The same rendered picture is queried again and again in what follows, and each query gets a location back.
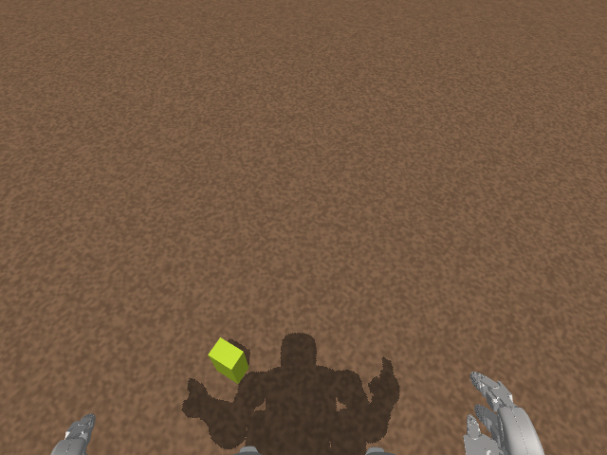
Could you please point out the right robot hand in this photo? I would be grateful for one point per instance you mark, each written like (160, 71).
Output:
(512, 431)

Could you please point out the left robot hand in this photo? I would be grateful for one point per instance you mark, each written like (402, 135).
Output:
(77, 437)

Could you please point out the carton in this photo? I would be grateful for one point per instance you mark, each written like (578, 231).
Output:
(228, 360)

